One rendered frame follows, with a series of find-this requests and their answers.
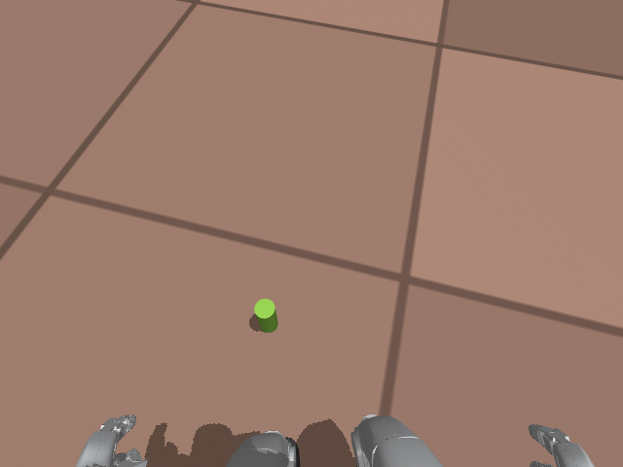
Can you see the left robot hand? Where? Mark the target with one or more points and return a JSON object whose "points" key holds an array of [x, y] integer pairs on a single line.
{"points": [[100, 448]]}

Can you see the can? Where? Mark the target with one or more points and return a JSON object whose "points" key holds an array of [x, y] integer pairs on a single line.
{"points": [[266, 315]]}

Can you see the right robot hand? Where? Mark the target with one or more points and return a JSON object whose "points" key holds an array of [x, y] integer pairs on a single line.
{"points": [[556, 442]]}

